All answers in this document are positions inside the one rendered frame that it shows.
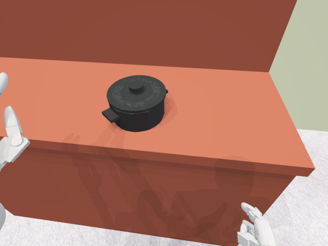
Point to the pot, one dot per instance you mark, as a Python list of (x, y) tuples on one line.
[(135, 122)]

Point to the table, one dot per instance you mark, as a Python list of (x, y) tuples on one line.
[(225, 138)]

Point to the robot right hand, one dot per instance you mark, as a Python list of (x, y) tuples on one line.
[(259, 234)]

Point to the knob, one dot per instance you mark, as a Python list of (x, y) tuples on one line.
[(136, 86)]

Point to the robot left hand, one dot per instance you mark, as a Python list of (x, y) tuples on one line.
[(13, 145)]

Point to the lid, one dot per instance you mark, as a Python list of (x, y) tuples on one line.
[(122, 99)]

